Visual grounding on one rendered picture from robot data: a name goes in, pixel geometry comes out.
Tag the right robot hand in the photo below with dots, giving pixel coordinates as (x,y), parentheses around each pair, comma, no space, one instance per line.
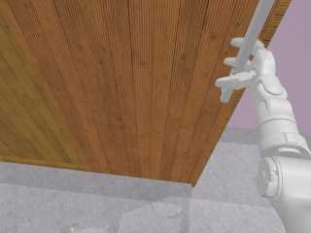
(262,64)

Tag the left robot hand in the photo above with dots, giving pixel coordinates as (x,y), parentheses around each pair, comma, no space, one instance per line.
(69,229)

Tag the handle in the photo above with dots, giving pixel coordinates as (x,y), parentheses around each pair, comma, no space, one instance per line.
(259,18)

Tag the right robot upper arm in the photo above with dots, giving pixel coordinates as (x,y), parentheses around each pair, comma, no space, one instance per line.
(286,183)

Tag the wardrobe door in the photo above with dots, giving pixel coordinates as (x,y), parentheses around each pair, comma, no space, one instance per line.
(29,125)
(133,81)

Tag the robot right forearm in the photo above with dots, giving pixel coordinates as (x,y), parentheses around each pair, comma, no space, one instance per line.
(276,124)

